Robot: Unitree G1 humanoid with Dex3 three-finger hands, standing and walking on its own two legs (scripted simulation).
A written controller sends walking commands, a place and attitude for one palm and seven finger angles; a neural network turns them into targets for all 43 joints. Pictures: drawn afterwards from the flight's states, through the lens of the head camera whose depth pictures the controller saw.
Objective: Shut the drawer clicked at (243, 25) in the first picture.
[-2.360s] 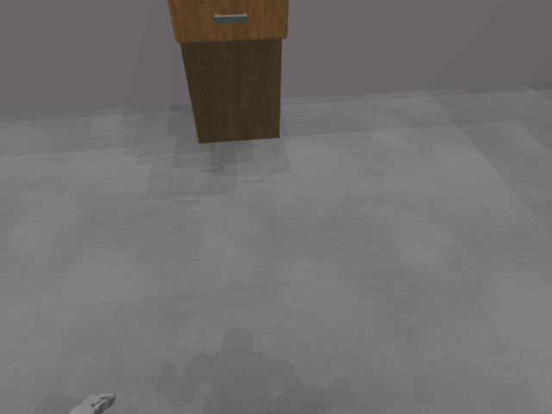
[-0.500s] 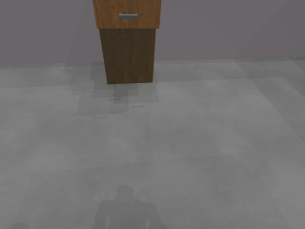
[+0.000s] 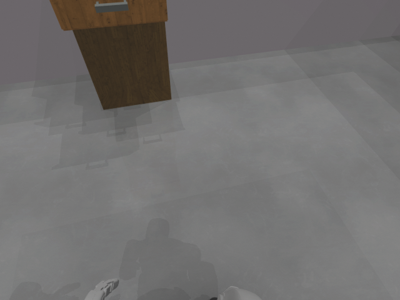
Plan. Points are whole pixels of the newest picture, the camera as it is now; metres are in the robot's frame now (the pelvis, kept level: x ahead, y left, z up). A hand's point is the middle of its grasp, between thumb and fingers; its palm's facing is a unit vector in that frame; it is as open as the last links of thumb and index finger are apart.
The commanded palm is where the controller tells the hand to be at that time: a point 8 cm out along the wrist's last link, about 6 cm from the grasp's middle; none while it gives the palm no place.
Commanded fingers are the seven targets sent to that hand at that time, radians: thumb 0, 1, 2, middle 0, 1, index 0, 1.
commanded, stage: walk to a spot facing it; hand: left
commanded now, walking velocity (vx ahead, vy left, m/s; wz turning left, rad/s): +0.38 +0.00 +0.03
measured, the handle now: (111, 5) +1.12 +0.37 +0.06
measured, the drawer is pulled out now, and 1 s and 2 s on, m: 0.30 0.30 0.30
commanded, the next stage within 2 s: turn to face it in 1.06 s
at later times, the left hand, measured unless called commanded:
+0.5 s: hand out of the picture +0.14 +0.20 -0.16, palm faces +0.11 -0.99 -0.12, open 7.3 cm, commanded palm none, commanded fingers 0.00 0.90 0.90 -0.20 -0.30 -0.20 -0.30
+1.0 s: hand (154, 140) +0.59 +0.16 -0.14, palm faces -0.14 -0.96 -0.24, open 7.3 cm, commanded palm none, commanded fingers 0.00 0.90 0.90 -0.20 -0.30 -0.20 -0.30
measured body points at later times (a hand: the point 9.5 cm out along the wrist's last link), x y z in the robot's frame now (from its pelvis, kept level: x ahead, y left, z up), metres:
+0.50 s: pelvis +0.24 +0.05 +0.01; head +0.27 +0.07 +0.46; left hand +0.13 +0.25 -0.15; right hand +0.36 -0.17 -0.12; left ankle +0.31 +0.14 -0.71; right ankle +0.10 -0.06 -0.66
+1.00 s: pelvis +0.45 -0.01 +0.01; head +0.47 -0.04 +0.45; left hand +0.60 +0.21 -0.12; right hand +0.31 -0.20 -0.15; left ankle +0.32 +0.14 -0.69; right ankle +0.54 -0.11 -0.71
